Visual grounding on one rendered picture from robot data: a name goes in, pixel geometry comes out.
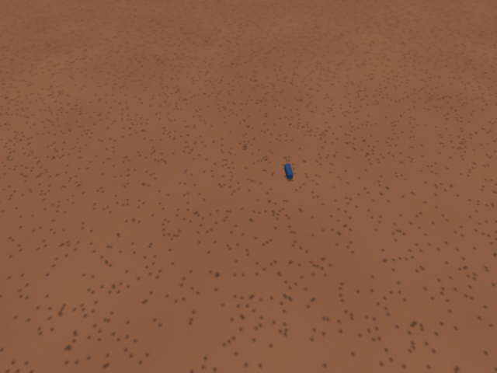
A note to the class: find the small box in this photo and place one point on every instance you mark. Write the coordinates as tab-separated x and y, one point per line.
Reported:
288	171

